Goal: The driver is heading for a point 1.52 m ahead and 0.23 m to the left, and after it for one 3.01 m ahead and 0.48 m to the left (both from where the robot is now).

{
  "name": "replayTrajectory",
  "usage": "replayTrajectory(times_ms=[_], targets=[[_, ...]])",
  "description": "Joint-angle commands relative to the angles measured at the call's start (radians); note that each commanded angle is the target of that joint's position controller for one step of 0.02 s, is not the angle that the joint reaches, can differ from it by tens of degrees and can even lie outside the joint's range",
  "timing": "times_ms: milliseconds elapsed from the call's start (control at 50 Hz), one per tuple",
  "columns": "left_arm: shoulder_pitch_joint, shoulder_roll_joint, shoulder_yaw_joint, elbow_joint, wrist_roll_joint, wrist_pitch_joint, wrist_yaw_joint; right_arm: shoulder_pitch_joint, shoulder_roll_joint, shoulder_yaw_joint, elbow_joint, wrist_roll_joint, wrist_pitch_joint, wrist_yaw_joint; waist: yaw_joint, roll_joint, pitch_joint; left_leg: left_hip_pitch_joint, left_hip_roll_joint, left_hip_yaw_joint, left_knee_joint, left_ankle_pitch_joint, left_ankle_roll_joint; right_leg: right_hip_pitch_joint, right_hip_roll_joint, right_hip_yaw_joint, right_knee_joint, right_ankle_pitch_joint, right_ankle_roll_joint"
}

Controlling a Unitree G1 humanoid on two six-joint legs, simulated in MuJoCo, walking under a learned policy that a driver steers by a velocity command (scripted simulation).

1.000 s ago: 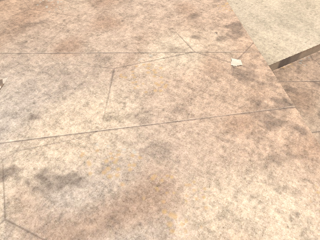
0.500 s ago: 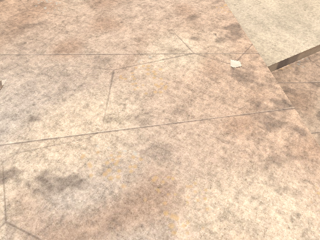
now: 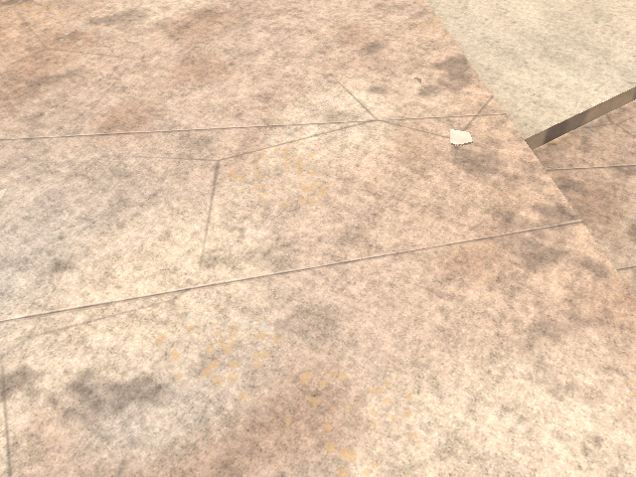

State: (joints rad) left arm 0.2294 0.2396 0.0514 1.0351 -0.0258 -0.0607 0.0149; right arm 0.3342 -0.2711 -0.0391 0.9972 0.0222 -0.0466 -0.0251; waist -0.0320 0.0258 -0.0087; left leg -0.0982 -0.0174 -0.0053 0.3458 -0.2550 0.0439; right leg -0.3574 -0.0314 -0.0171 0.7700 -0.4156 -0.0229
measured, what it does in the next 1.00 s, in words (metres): walks ahead: right foot, then left foot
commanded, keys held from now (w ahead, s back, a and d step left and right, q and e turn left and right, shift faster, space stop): w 0.12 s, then no key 0.70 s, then w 0.18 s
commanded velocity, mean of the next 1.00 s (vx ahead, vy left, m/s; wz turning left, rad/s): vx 0.16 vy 0.00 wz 0.00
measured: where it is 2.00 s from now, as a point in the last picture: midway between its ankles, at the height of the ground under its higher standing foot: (337, 369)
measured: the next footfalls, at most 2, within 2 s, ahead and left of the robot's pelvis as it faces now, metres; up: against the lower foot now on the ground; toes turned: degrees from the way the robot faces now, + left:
right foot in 0.10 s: +0.09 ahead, -0.14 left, +0.00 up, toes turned -2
left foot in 0.50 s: +0.34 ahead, +0.08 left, +0.00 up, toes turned +3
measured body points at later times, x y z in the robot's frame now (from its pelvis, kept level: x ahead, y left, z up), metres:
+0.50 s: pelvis +0.15 -0.04 -0.01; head +0.18 -0.04 +0.44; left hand +0.14 +0.21 -0.16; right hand +0.32 -0.28 -0.13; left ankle +0.26 +0.06 -0.74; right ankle +0.05 -0.14 -0.75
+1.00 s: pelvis +0.23 -0.04 -0.01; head +0.24 -0.04 +0.44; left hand +0.23 +0.22 -0.16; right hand +0.31 -0.30 -0.15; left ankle +0.25 +0.06 -0.73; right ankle +0.17 -0.17 -0.75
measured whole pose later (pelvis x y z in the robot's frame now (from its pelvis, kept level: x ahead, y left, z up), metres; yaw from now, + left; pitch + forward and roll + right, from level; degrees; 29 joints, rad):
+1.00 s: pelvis +0.23 -0.04 -0.01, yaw +0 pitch +0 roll +0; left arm 0.33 0.23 0.04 1.09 -0.02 -0.05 0.04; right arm 0.19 -0.24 -0.05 1.03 0.02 -0.04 0.00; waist 0.02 -0.01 0.00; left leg -0.35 -0.01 0.05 0.70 -0.40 0.07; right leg -0.12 -0.02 0.00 0.50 -0.38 -0.01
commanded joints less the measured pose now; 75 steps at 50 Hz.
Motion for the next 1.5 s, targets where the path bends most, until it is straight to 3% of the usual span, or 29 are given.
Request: replayTrajectory(times_ms=[20,80,100,120,140,160,220,320,460,520,540,560,600,680,720,760,780,820,880,980,1020,1080,1100,1120,1140,1160,1200,1380,1500], targets=[[-0.056,0.054,0.009,-0.047,-0.001,-0.036,-0.016,-0.044,-0.176,-0.038,-0.056,0.013,-0.008,0.001,0.025,0.082,0.077,-0.101,0.215,-0.199,-0.186,-0.167,0.153,0.031,0.002,-0.038,-0.189,0.110,0.008],[0.131,0.080,0.026,0.027,-0.006,-0.024,-0.012,-0.050,-0.137,-0.023,-0.059,0.012,-0.002,0.008,0.113,0.039,0.036,-0.297,0.159,-0.138,-0.025,-0.197,0.116,0.350,0.056,-0.072,-0.296,0.201,0.010],[0.220,0.127,0.039,0.039,-0.005,-0.025,-0.004,-0.076,-0.073,-0.002,-0.074,0.000,-0.009,0.017,0.155,-0.078,0.023,-0.398,0.089,-0.051,0.222,-0.140,0.060,0.452,-0.071,0.116,-0.394,0.097,-0.034],[0.322,0.259,0.062,0.043,0.002,-0.027,-0.004,-0.089,-0.003,0.017,-0.126,-0.015,-0.028,0.020,0.161,-0.334,-0.034,-0.602,-0.019,0.053,0.581,-0.253,-0.001,0.567,-0.314,0.544,-0.548,-0.094,-0.168],[0.297,0.231,0.046,0.047,0.029,-0.044,-0.018,-0.106,-0.062,0.001,-0.141,0.010,-0.042,0.016,0.142,-0.254,-0.001,-0.681,-0.012,-0.062,0.778,-0.318,0.006,0.489,-0.390,0.744,-0.618,-0.184,-0.260],[0.187,0.180,0.027,0.012,0.028,-0.057,-0.024,-0.101,-0.107,-0.009,-0.140,0.029,-0.050,0.017,0.092,-0.170,0.087,-0.731,0.045,-0.094,0.844,-0.237,0.023,0.425,-0.365,0.634,-0.606,-0.090,-0.240],[0.047,0.104,-0.004,-0.035,0.025,-0.052,-0.031,-0.079,-0.123,-0.026,-0.109,-0.006,-0.043,0.018,0.030,-0.127,0.087,-0.602,0.116,-0.055,0.747,-0.046,0.005,0.321,-0.222,0.270,-0.579,0.497,-0.138],[0.081,0.113,-0.016,-0.013,0.042,-0.024,0.001,-0.170,-0.023,-0.002,-0.137,-0.014,-0.011,0.020,0.028,-0.111,0.033,-0.435,0.080,0.021,0.459,0.108,-0.055,0.252,-0.130,0.044,-0.531,0.927,-0.128],[0.074,0.131,-0.008,0.010,0.016,0.004,0.008,-0.234,-0.064,-0.008,-0.144,-0.019,-0.001,0.023,0.028,-0.116,0.009,-0.272,0.043,0.017,0.193,0.184,-0.004,0.291,-0.172,0.079,-0.422,0.877,-0.131],[0.186,0.100,-0.012,0.025,0.048,-0.002,0.002,-0.114,-0.185,-0.044,-0.106,-0.038,-0.007,0.011,0.036,0.042,-0.132,0.142,0.168,-0.110,0.173,0.879,0.101,0.140,-0.026,0.032,-0.210,0.540,-0.026],[0.259,0.022,-0.035,0.052,0.045,0.003,0.004,-0.071,-0.123,-0.030,-0.085,-0.040,0.006,0.012,0.033,0.142,-0.241,0.256,0.285,-0.227,0.180,0.921,0.222,0.064,0.019,0.012,-0.081,0.209,0.026],[0.192,0.038,-0.032,0.043,0.033,0.018,0.007,-0.067,-0.058,-0.013,-0.075,-0.031,0.015,0.016,0.007,0.154,-0.225,0.192,0.334,-0.318,0.103,0.808,0.268,0.049,0.042,0.029,0.022,-0.110,0.055],[0.091,0.075,-0.019,0.010,0.013,0.054,0.021,-0.166,-0.061,-0.001,-0.084,-0.035,0.011,0.020,0.024,0.111,-0.114,0.027,0.320,-0.336,0.001,0.430,0.231,-0.016,0.014,0.072,0.136,-0.276,0.073],[0.119,0.044,-0.020,0.035,0.029,0.080,0.039,-0.315,-0.092,-0.009,-0.108,-0.035,0.016,0.006,0.094,0.087,-0.037,-0.222,0.226,-0.205,-0.075,0.129,0.144,0.132,-0.014,0.044,-0.091,-0.030,0.075],[0.146,0.031,-0.022,0.060,0.039,0.076,0.030,-0.307,-0.078,-0.007,-0.093,-0.020,0.027,0.001,0.110,0.074,-0.048,-0.268,0.169,-0.129,-0.054,0.007,0.101,0.251,0.014,0.003,-0.272,0.199,0.053],[0.096,0.092,-0.017,0.030,0.053,0.082,0.026,-0.234,-0.062,-0.003,-0.060,-0.021,0.029,0.004,0.061,0.004,0.006,-0.293,0.114,-0.084,-0.035,-0.199,0.020,0.227,-0.048,0.065,-0.372,0.194,0.009],[0.067,0.131,-0.009,0.038,0.038,0.078,0.025,-0.234,-0.044,-0.003,-0.068,-0.026,0.034,0.002,0.024,-0.112,0.061,-0.197,0.051,-0.013,-0.016,-0.153,-0.015,0.053,-0.040,0.073,-0.391,-0.019,-0.023],[0.018,0.086,-0.019,0.029,0.037,0.054,0.024,-0.230,-0.054,-0.007,-0.051,-0.031,0.031,-0.004,0.018,-0.109,0.083,-0.092,0.043,-0.007,0.057,-0.003,-0.019,-0.023,-0.037,0.079,-0.441,-0.037,-0.011],[0.062,0.129,0.002,0.032,0.022,0.034,0.025,-0.196,-0.060,-0.015,-0.020,-0.016,0.026,-0.007,0.039,-0.124,0.058,-0.165,-0.010,0.054,0.172,-0.175,0.009,0.058,-0.053,0.118,-0.456,-0.172,-0.053],[0.157,0.161,0.026,0.036,0.008,-0.008,0.025,-0.311,-0.035,-0.017,-0.069,0.005,-0.034,0.029,0.091,-0.192,0.174,-0.535,0.053,0.022,0.424,-0.187,0.043,0.274,-0.314,0.428,-0.563,-0.113,-0.215],[0.137,0.153,0.028,0.024,0.000,-0.015,0.018,-0.298,-0.036,-0.019,-0.070,0.014,-0.052,0.044,0.069,-0.164,0.152,-0.510,0.071,0.026,0.342,-0.197,0.053,0.320,-0.292,0.356,-0.527,0.046,-0.187],[0.053,0.170,0.032,-0.012,-0.001,-0.005,0.007,-0.085,-0.059,-0.045,0.024,0.009,-0.047,0.046,-0.038,-0.131,0.062,-0.016,-0.028,0.116,0.176,0.039,0.037,0.078,-0.157,0.169,-0.416,0.209,-0.112],[0.018,0.152,0.026,-0.028,0.003,-0.010,0.005,0.045,-0.107,-0.065,0.056,0.008,-0.041,0.040,-0.101,-0.053,0.014,0.142,0.037,0.009,0.133,0.022,0.066,-0.018,-0.096,0.083,-0.226,0.324,-0.070],[0.014,0.073,0.006,-0.070,0.010,-0.024,0.007,0.169,-0.217,-0.092,0.075,0.006,-0.040,0.035,-0.124,0.240,-0.041,0.316,0.267,-0.405,-0.038,-0.074,0.189,-0.241,0.042,-0.051,0.144,0.195,0.015],[-0.002,0.068,0.005,-0.086,0.006,-0.042,0.008,0.202,-0.177,-0.069,0.085,-0.006,-0.051,0.043,-0.117,0.260,-0.082,0.348,0.399,-0.690,-0.152,-0.089,0.272,-0.360,0.075,0.061,0.388,-0.134,0.018],[-0.006,0.091,0.013,-0.088,-0.019,-0.054,-0.001,0.110,-0.127,-0.047,0.062,-0.012,-0.063,0.041,-0.065,0.151,-0.002,0.291,0.406,-0.612,-0.134,-0.095,0.256,-0.444,0.007,0.121,0.501,-0.099,-0.016],[-0.022,0.098,0.019,-0.085,-0.022,-0.063,-0.009,-0.008,-0.083,-0.027,0.022,-0.016,-0.072,0.051,-0.014,0.037,0.070,0.178,0.330,-0.398,-0.155,-0.013,0.195,-0.453,-0.077,0.095,0.460,0.084,-0.054],[-0.260,0.029,0.007,-0.178,0.006,-0.035,-0.026,0.053,-0.112,-0.018,0.027,-0.023,-0.047,0.013,-0.025,0.035,0.123,0.021,0.201,-0.066,-0.249,0.321,0.146,-0.311,-0.061,-0.013,-0.076,0.428,0.020],[-0.373,0.063,0.003,-0.237,-0.004,-0.043,-0.054,0.118,-0.112,-0.034,0.057,-0.004,-0.037,0.010,-0.023,0.038,0.147,0.167,0.270,-0.042,-0.208,0.388,0.132,-0.282,-0.034,-0.003,-0.244,0.448,-0.033]])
